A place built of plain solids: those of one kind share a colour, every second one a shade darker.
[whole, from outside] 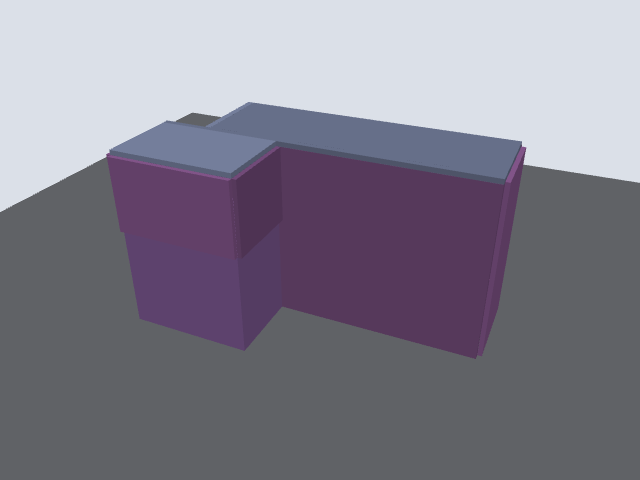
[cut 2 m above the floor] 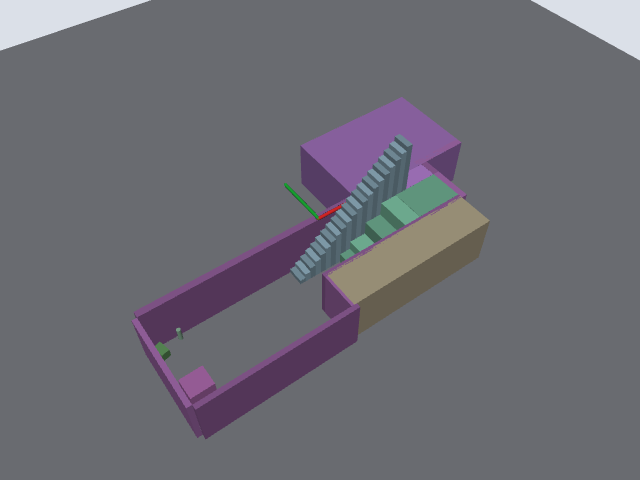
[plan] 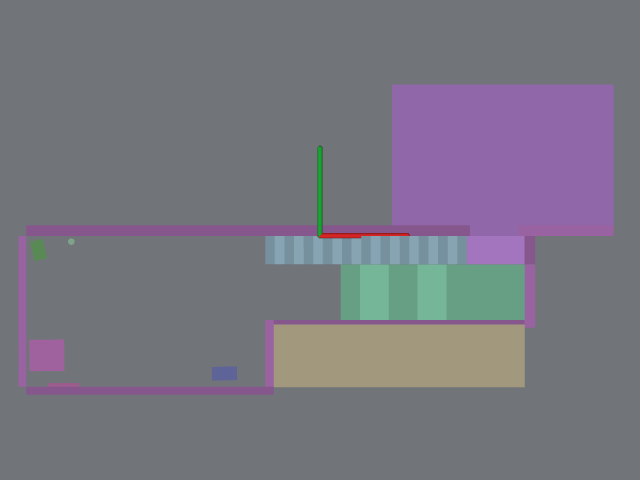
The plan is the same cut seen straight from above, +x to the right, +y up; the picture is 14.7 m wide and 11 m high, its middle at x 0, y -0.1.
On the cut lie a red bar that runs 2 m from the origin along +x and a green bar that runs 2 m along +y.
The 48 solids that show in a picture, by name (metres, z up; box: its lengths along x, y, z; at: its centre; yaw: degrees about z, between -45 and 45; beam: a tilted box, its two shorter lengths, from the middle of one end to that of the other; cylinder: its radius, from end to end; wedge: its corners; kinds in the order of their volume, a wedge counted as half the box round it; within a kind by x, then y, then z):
{
 "floor_1": {"box": [1.32, 0.65, 4.59], "at": [4.03, -0.33, 2.0]},
 "floor_2": {"box": [5.08, 3.47, 4.59], "at": [4.19, 1.73, 2.0]},
 "fill_1": {"box": [5.85, 1.44, 7.42], "at": [1.77, -2.75, 3.66]},
 "wall_1": {"box": [0.18, 3.46, 7.43], "at": [-6.82, -1.74, 3.67]},
 "wall_2": {"box": [5.67, 0.18, 7.43], "at": [-3.89, -3.55, 3.67]},
 "wall_3": {"box": [10.17, 0.25, 7.43], "at": [-1.65, 0.12, 3.67]},
 "wall_4": {"box": [0.2, 1.53, 7.43], "at": [-1.16, -2.7, 3.67]},
 "wall_5": {"box": [0.18, 3.22, 3.09], "at": [1.56, 1.85, 5.84]},
 "wall_6": {"box": [5.94, 0.18, 7.43], "at": [1.71, -2.02, 3.67]},
 "wall_7": {"box": [5.08, 0.18, 3.09], "at": [4.19, 3.55, 5.84]},
 "wall_8": {"box": [0.25, 1.46, 7.43], "at": [4.81, -1.39, 3.67]},
 "wall_9": {"box": [0.25, 0.65, 7.43], "at": [4.81, -0.33, 3.67]},
 "wall_10": {"box": [2.19, 0.25, 7.43], "at": [5.64, 0.12, 3.67]},
 "roof_1": {"box": [11.42, 3.46, 0.2], "at": [-1.02, -1.74, 7.48]},
 "roof_2": {"box": [13.46, 0.25, 0.2], "at": [0.0, 0.12, 7.48]},
 "roof_3": {"box": [5.08, 3.22, 0.2], "at": [4.19, 1.85, 7.48]},
 "roof_4": {"box": [0.25, 3.46, 0.2], "at": [4.81, -1.74, 7.48]},
 "mass_1": {"box": [0.44, 1.28, 0.47], "at": [0.7, -1.3, 0.19]},
 "mass_2": {"box": [0.66, 1.28, 0.86], "at": [1.25, -1.3, 0.38]},
 "mass_3": {"box": [0.66, 1.28, 1.45], "at": [1.91, -1.3, 0.67]},
 "mass_4": {"box": [0.66, 1.28, 2.03], "at": [2.57, -1.3, 0.97]},
 "mass_5": {"box": [1.8, 1.28, 2.62], "at": [3.8, -1.3, 1.26]},
 "tread_1": {"wedge": [[-1.26, -0.66, -0.05], [-1.26, -0.66, 0.2], [-1.25, -0.01, -0.05], [-1.25, -0.01, 0.19], [-1.03, -0.66, -0.05], [-1.03, -0.66, 0.2], [-1.03, -0.01, -0.05], [-1.03, -0.01, 0.2]]},
 "tread_2": {"wedge": [[-1.04, -0.66, -0.05], [-1.04, -0.66, 0.39], [-1.04, -0.01, -0.05], [-1.04, -0.01, 0.39], [-0.81, -0.66, -0.05], [-0.81, -0.66, 0.39], [-0.81, -0.01, -0.05], [-0.81, -0.01, 0.39]]},
 "tread_3": {"wedge": [[-0.82, -0.66, -0.05], [-0.82, -0.66, 0.59], [-0.81, -0.01, -0.05], [-0.81, -0.01, 0.59], [-0.59, -0.66, -0.05], [-0.59, -0.66, 0.59], [-0.59, -0.01, -0.05], [-0.59, -0.01, 0.59]]},
 "tread_4": {"wedge": [[-0.6, -0.66, -0.05], [-0.6, -0.66, 0.78], [-0.59, -0.01, -0.05], [-0.59, -0.01, 0.78], [-0.37, -0.66, -0.05], [-0.37, -0.66, 0.78], [-0.37, -0.01, -0.05], [-0.37, -0.01, 0.78]]},
 "tread_5": {"wedge": [[-0.38, -0.01, -0.05], [-0.38, -0.01, 0.98], [-0.37, -0.66, -0.05], [-0.37, -0.66, 0.98], [-0.15, -0.66, -0.05], [-0.15, -0.66, 0.98], [-0.15, -0.01, -0.05], [-0.15, -0.01, 0.98]]},
 "tread_6": {"wedge": [[-0.16, -0.01, -0.05], [-0.16, -0.01, 1.17], [-0.15, -0.66, -0.05], [-0.15, -0.66, 1.17], [0.07, -0.66, -0.05], [0.07, -0.66, 1.17], [0.07, -0.01, -0.05], [0.07, -0.01, 1.17]]},
 "tread_7": {"wedge": [[0.06, -0.66, -0.05], [0.06, -0.66, 1.37], [0.06, -0.01, -0.05], [0.06, -0.01, 1.37], [0.29, -0.66, -0.05], [0.29, -0.66, 1.37], [0.29, -0.01, -0.05], [0.29, -0.01, 1.37]]},
 "tread_8": {"wedge": [[0.28, -0.01, -0.05], [0.28, -0.01, 1.56], [0.29, -0.66, -0.05], [0.29, -0.66, 1.56], [0.51, -0.66, -0.05], [0.51, -0.66, 1.56], [0.51, -0.01, -0.05], [0.51, -0.01, 1.56]]},
 "tread_9": {"wedge": [[0.5, -0.66, -0.05], [0.5, -0.66, 1.76], [0.51, -0.01, -0.05], [0.51, -0.01, 1.76], [0.73, -0.66, -0.05], [0.73, -0.66, 1.76], [0.73, -0.01, -0.05], [0.73, -0.01, 1.76]]},
 "tread_10": {"wedge": [[0.72, -0.66, -0.05], [0.72, -0.66, 1.95], [0.72, -0.01, -0.05], [0.72, -0.01, 1.95], [0.95, -0.66, -0.05], [0.95, -0.66, 1.95], [0.95, -0.01, -0.05], [0.95, -0.01, 1.96]]},
 "tread_11": {"wedge": [[0.94, -0.66, -0.05], [0.94, -0.66, 2.15], [0.94, -0.01, -0.05], [0.94, -0.01, 2.15], [1.17, -0.66, -0.05], [1.17, -0.66, 2.15], [1.17, -0.01, -0.05], [1.17, -0.01, 2.15]]},
 "tread_12": {"wedge": [[1.16, -0.66, -0.05], [1.16, -0.66, 2.35], [1.16, -0.01, -0.05], [1.16, -0.01, 2.35], [1.39, -0.66, -0.05], [1.39, -0.66, 2.35], [1.39, -0.01, -0.05], [1.39, -0.01, 2.35]]},
 "tread_13": {"wedge": [[1.38, -0.66, -0.05], [1.38, -0.66, 2.54], [1.38, -0.01, -0.05], [1.38, -0.01, 2.54], [1.61, -0.66, -0.05], [1.61, -0.66, 2.54], [1.61, -0.01, -0.05], [1.61, -0.01, 2.54]]},
 "tread_14": {"wedge": [[1.6, -0.66, -0.05], [1.6, -0.66, 2.74], [1.6, -0.01, -0.05], [1.6, -0.01, 2.74], [1.83, -0.66, -0.05], [1.83, -0.66, 2.74], [1.83, -0.01, -0.05], [1.83, -0.01, 2.74]]},
 "tread_15": {"wedge": [[1.82, -0.01, -0.05], [1.82, -0.01, 2.93], [1.83, -0.66, -0.05], [1.83, -0.66, 2.93], [2.05, -0.66, -0.05], [2.05, -0.66, 2.93], [2.05, -0.01, -0.05], [2.05, -0.01, 2.93]]},
 "tread_16": {"wedge": [[2.04, -0.66, -0.05], [2.04, -0.66, 3.13], [2.04, -0.01, -0.05], [2.04, -0.01, 3.13], [2.27, -0.66, -0.05], [2.27, -0.66, 3.13], [2.27, -0.01, -0.05], [2.27, -0.01, 3.13]]},
 "tread_17": {"wedge": [[2.26, -0.66, -0.05], [2.26, -0.66, 3.32], [2.26, -0.01, -0.05], [2.26, -0.01, 3.32], [2.49, -0.66, -0.05], [2.49, -0.66, 3.32], [2.49, -0.01, -0.05], [2.49, -0.01, 3.32]]},
 "tread_18": {"wedge": [[2.49, -0.66, -0.05], [2.49, -0.66, 3.52], [2.49, -0.01, -0.05], [2.49, -0.01, 3.52], [2.71, -0.66, -0.05], [2.71, -0.66, 3.52], [2.71, -0.01, -0.05], [2.71, -0.01, 3.52]]},
 "tread_19": {"wedge": [[2.7, -0.66, -0.05], [2.7, -0.66, 3.71], [2.71, -0.01, -0.05], [2.71, -0.01, 3.71], [2.93, -0.66, -0.05], [2.93, -0.66, 3.72], [2.93, -0.01, -0.05], [2.93, -0.01, 3.71]]},
 "tread_20": {"wedge": [[2.93, -0.66, -0.05], [2.93, -0.66, 3.91], [2.93, -0.01, -0.05], [2.93, -0.01, 3.91], [3.15, -0.66, -0.05], [3.15, -0.66, 3.91], [3.15, -0.01, -0.05], [3.15, -0.01, 3.91]]},
 "tread_21": {"wedge": [[3.15, -0.66, -0.05], [3.15, -0.66, 4.1], [3.15, -0.01, -0.05], [3.15, -0.01, 4.1], [3.37, -0.66, -0.05], [3.37, -0.66, 4.11], [3.37, -0.01, -0.05], [3.37, -0.01, 4.11]]},
 "cage_trolley_1": {"box": [0.8, 0.72, 1.71], "at": [-6.26, -2.74, 0.81], "yaw": 0.5},
 "carton_1": {"box": [0.58, 0.32, 0.33], "at": [-2.19, -3.16, 0.11], "yaw": 1.4},
 "bucket_1": {"box": [0.3, 0.46, 0.39], "at": [-6.45, -0.33, 0.14], "yaw": 13.4},
 "cabinet_1": {"box": [0.71, 0.09, 0.59], "at": [-5.88, -3.42, 1.43]},
 "extinguisher_1": {"cylinder": 0.07, "from": [-5.7, -0.14, 0.0], "to": [-5.7, -0.14, 0.52]}
}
